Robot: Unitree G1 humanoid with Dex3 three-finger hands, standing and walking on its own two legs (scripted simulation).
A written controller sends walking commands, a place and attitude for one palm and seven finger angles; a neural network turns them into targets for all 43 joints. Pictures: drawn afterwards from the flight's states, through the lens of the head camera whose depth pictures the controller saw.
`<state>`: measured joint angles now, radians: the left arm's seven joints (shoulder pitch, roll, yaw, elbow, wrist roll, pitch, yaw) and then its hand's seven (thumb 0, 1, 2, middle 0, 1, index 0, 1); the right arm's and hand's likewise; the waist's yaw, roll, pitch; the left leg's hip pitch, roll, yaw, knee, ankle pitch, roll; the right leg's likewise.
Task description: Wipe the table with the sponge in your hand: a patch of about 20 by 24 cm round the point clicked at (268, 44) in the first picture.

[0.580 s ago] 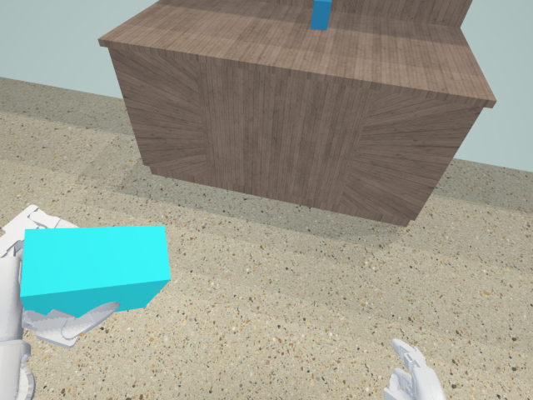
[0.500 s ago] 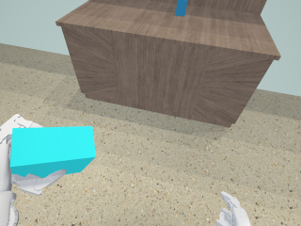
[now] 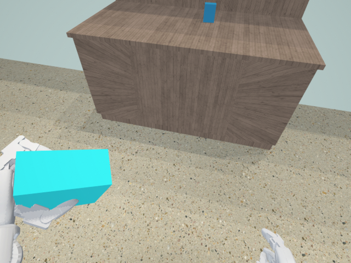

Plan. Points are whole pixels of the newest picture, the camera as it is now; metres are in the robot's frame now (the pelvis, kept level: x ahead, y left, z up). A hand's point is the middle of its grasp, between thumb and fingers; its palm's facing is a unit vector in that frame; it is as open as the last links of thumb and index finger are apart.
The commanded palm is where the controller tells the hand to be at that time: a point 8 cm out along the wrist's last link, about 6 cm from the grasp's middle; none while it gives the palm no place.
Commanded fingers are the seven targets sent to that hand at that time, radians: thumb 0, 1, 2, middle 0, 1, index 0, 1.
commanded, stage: walk to a spot facing it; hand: left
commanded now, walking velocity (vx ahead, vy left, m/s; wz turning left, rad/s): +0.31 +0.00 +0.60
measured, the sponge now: (76, 180) +0.23 +0.20 +0.14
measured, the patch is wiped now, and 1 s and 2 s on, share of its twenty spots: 0.00 0.00 0.00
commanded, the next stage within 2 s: none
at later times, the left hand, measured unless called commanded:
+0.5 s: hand (22, 176) +0.21 +0.27 +0.17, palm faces +0.56 -0.70 -0.44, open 10.5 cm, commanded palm +0.16 +0.30 +0.18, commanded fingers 0.00 0.10 1.30 -1.20 -1.60 -1.20 -1.60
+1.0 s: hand (15, 138) +0.29 +0.33 +0.17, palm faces +0.71 -0.57 -0.42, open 10.5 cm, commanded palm +0.21 +0.34 +0.18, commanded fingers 0.00 0.10 1.30 -1.20 -1.60 -1.20 -1.60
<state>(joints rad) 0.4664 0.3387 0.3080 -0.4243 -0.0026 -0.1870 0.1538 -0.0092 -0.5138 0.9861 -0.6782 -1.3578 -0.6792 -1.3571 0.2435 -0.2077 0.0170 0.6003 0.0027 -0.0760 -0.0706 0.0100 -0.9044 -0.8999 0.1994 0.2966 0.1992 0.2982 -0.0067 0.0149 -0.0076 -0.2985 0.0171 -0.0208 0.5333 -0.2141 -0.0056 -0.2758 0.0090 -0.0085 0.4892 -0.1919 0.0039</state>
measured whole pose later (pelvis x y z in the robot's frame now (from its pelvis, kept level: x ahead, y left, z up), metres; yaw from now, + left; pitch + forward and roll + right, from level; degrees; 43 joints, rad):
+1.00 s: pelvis +0.18 +0.02 -0.02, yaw +24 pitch -2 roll +2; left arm 0.41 0.42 0.38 -0.57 0.00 -0.21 0.18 -0.01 -0.51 0.99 -0.68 -1.36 -0.68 -1.36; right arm 0.13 -0.18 -0.03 0.55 0.01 -0.06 -0.06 0.01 -0.91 -0.90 0.19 0.30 0.19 0.30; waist 0.00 -0.07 0.11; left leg -0.37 0.04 0.19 0.66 -0.25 0.06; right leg -0.36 -0.10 -0.07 1.22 -0.55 0.02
